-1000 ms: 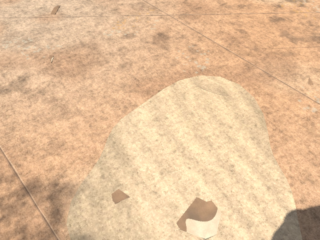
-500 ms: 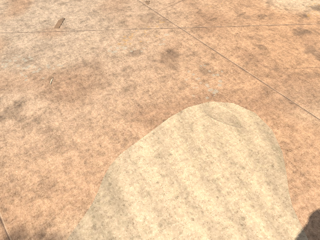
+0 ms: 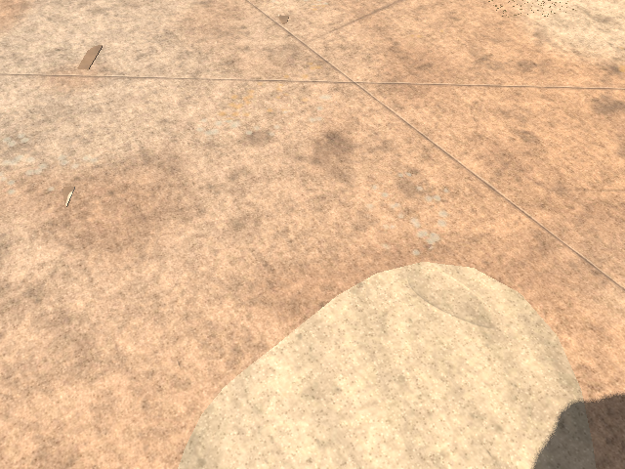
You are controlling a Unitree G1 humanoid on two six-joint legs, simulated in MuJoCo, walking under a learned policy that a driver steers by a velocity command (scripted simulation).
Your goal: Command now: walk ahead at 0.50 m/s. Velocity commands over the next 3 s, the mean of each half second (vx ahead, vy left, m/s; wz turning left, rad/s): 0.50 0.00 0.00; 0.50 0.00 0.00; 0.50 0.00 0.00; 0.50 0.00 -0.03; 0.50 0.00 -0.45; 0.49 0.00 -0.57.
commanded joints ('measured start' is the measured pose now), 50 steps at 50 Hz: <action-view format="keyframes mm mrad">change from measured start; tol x16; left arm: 1 11 77 29 -67 7 0 10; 18 -414 48 15 -216 3 -2 -37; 24 138 271 90 -69 25 -4 -32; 29 -119 71 28 -114 36 -12 -36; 50 45 144 49 6 8 38 14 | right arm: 1 44 -72 -11 -20 -13 -14 4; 21 221 -175 -39 93 17 38 -47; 24 345 17 22 64 3 13 -34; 45 -255 -56 -8 -96 18 11 -5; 50 38 -160 -57 -20 15 -1 0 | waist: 1 6 101 -80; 19 -63 104 53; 22 102 99 -147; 24 72 -305 -411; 27 53 -32 -139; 34 -14 -22 -13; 50 -100 -54 -112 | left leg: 1 225 265 -326 -300 93 167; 16 395 265 -141 -328 172 134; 20 463 298 -142 -207 405 103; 22 354 212 -71 109 600 54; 23 121 137 -19 456 255 15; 24 -245 -38 -90 740 -413 -30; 25 -352 24 -194 846 -419 -11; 39 -314 159 -91 232 230 -55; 46 -316 121 -74 51 153 -20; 50 140 32 -3 6 84 52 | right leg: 1 -211 -112 48 -10 100 -9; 11 -311 -91 -9 -493 478 38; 19 -276 -41 -36 -678 330 -12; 22 218 17 -77 -700 332 -83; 24 798 -379 654 -839 155 -303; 31 224 -196 188 -1033 366 -186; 45 412 -213 34 -1034 413 -144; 50 398 -165 -27 -669 838 -76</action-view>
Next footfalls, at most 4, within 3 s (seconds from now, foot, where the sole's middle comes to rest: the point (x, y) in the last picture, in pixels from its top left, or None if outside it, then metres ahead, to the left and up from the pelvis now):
0.44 right None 0.41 -0.15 -0.77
1.02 left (280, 357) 0.72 0.09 -0.77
1.58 right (373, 251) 1.04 -0.15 -0.77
2.12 left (285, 169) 1.34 0.10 -0.77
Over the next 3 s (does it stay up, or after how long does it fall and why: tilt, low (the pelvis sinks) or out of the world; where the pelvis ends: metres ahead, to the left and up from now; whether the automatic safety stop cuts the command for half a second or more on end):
stays up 1.59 -0.17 0.01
